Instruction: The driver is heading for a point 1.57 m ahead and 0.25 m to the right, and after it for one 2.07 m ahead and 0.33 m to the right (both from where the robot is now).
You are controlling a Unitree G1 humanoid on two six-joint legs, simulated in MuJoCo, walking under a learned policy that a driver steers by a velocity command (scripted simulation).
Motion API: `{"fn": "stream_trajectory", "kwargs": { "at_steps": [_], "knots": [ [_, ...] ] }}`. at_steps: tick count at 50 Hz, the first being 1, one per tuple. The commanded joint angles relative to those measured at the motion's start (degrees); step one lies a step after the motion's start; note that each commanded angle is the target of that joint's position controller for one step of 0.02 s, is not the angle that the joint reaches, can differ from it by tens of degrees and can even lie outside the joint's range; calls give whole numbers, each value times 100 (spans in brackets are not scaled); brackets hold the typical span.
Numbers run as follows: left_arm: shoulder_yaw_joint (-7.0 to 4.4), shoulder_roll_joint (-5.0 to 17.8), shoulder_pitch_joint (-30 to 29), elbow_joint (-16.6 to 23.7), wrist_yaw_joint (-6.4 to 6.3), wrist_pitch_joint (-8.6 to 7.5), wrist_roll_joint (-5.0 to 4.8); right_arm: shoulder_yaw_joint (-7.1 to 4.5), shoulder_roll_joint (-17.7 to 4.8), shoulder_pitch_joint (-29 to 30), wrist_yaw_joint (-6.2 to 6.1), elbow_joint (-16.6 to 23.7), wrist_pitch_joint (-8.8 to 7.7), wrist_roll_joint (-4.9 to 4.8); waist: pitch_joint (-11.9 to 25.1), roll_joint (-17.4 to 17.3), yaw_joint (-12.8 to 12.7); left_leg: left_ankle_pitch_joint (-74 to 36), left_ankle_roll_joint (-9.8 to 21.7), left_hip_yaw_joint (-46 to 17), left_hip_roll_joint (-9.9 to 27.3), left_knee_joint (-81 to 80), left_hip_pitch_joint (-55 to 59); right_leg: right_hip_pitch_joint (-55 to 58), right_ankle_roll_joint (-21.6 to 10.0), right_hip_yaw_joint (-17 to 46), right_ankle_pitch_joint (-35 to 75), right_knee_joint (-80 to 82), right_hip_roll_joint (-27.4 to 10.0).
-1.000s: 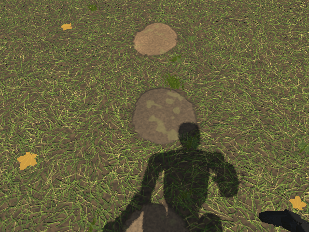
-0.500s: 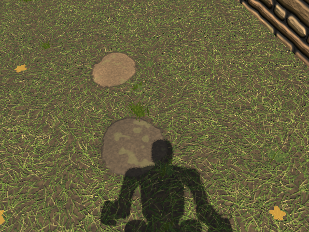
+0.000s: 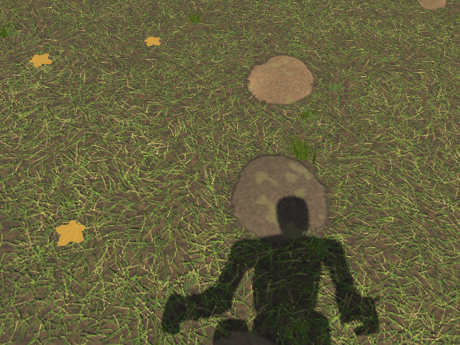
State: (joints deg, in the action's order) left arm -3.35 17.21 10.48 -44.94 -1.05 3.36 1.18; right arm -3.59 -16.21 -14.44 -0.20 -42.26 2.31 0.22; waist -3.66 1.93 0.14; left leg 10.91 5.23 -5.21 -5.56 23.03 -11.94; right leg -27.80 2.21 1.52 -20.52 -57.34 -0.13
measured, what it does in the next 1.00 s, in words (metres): walks ahead, turning right: right foot, then left foot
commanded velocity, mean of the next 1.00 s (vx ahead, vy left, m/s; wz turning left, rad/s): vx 0.35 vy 0.00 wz -0.23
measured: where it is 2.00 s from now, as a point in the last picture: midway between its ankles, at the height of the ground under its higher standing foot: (293, 235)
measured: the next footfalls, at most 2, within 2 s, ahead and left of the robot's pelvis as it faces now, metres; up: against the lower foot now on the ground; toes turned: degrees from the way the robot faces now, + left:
right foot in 0.28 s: +0.05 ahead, -0.12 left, +0.00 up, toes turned +3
left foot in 0.72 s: +0.36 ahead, +0.06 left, +0.00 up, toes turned -13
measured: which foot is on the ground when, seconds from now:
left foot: down 0.00-0.28, up 0.30-0.70, down 0.72-1.00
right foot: up 0.00-0.26, down 0.28-0.72, up 0.74-1.00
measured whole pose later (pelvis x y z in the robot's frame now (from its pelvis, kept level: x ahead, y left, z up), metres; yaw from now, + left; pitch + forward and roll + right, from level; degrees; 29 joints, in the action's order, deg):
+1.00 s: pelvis +0.34 -0.03 +0.00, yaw -19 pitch +1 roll +1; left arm -3.7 16.9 9.6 -46.3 3.0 -0.9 2.4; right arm -2.1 -14.4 -21.9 0.4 -50.2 -5.5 1.3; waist -1.3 2.5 2.3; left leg 12.7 2.6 6.3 -1.5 15.7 -4.4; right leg -34.4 -2.9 3.3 -11.5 -55.9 -0.7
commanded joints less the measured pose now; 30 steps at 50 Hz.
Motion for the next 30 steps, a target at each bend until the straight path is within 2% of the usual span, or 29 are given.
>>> {"fn": "stream_trajectory", "kwargs": {
  "at_steps": [1, 3, 4, 6, 8, 10, 12, 13, 14, 15, 16, 17, 18, 20, 21, 26, 30],
  "knots": [
    [-67, 389, -127, 357, -23, -37, -4, -181, -778, -284, -44, 230, -62, 51, 507, -846, 182, -1748, 794, -1395, 1548, -530, 885, -398, 18, 42, -15, 369, -47],
    [-48, 368, -158, 357, -28, -39, -14, -162, -789, -278, -46, 202, -62, 85, 466, -836, 216, -1563, 807, -1453, 1550, -526, 727, -135, -27, 35, -85, 697, -29],
    [-37, 373, -130, 351, -9, -57, 8, -165, -813, -356, -39, 162, -60, 96, 553, -827, 253, -724, 834, -1534, 1516, -641, 669, 29, -57, -8, -136, 859, -8],
    [-23, 380, -222, 372, 53, -107, 59, -152, -816, -387, -11, 92, -46, 143, 365, -954, 320, 1332, 895, -1836, 1454, -973, 405, 177, -128, -99, -274, 1187, 51],
    [-2, 355, -236, 371, 98, -186, 62, -139, -817, -369, 12, 26, -55, 170, 133, -973, 313, 2070, 923, -2080, 1485, -1114, 171, 389, -220, -166, -439, 1579, 106],
    [41, 267, -4, 259, 104, -286, 22, -132, -842, -297, 18, -38, -104, 168, 70, -826, 197, 2189, 875, -2021, 1513, -1100, -87, 945, -396, -290, -385, 2135, 159],
    [90, 102, 494, 25, 73, -392, 0, -108, -788, -68, 0, -60, -151, 113, 13, -565, -153, 2390, 661, -1646, 1306, -800, -865, 2237, -637, -402, 252, 3270, 285],
    [83, 167, 780, -88, 42, -457, 8, -54, -608, 15, -13, -44, -202, 125, 12, -352, -300, 2436, 459, -1393, 1093, -383, -1362, 2873, -734, 3, 33, 3618, 149],
    [43, 484, 1327, -186, 3, -533, 58, 53, -236, 206, -5, 89, -275, 143, 98, 492, -500, 2213, 176, -616, 640, 966, -1969, 3386, -974, 1584, -1154, 4442, -923],
    [-122, 1140, 1557, -257, 32, -553, -5, 52, -292, 515, 14, 301, -355, 150, -197, 1027, -563, 1881, -68, 420, -33, 1979, -3058, 3411, -1536, 3647, -2241, 5207, -1956],
    [-172, 1099, 1479, -341, 84, -539, 4, -45, -680, 730, 17, 354, -398, 267, -623, 473, -444, 1641, -139, 224, 362, 2467, -3192, 2864, -1845, 3873, -2230, 5212, -2099],
    [-113, 829, 1192, -270, 134, -571, -48, -57, -693, 616, 83, 262, -443, 228, -642, 273, -242, 1210, -219, 137, 510, 2680, -3072, 2764, -1776, 3456, -1968, 5152, -1768],
    [-88, 686, 1036, -245, 161, -606, -65, -48, -656, 508, 144, 162, -475, 199, -521, 297, -145, 908, -321, 164, 577, 2732, -2923, 2750, -1618, 2976, -1460, 5159, -1445],
    [-69, 541, 1088, -310, 131, -671, -87, -26, -555, 528, 224, 93, -483, 255, -291, 439, -124, 447, -495, 361, 630, 2846, -2724, 2787, -1486, 2283, -227, 5145, -1007],
    [-68, 492, 1230, -391, 121, -694, -100, -1, -468, 609, 238, 110, -473, 271, -186, 397, -139, 273, -565, 422, 631, 2850, -2708, 2825, -1475, 2092, 291, 5077, -895],
    [-139, 504, 1786, -612, 88, -698, -89, 82, -311, 1470, 237, 394, -430, 201, -168, 393, -405, -145, -837, 580, 647, 2193, -2850, 2784, -1520, 1875, 1482, 4843, -760],
    [-190, 607, 2010, -661, 56, -673, -44, 140, -286, 2055, 253, 639, -467, 135, -152, 489, -567, -200, -805, 630, 502, 1439, -2399, 2665, -1466, 1913, 2526, 4390, -754]
  ]
}}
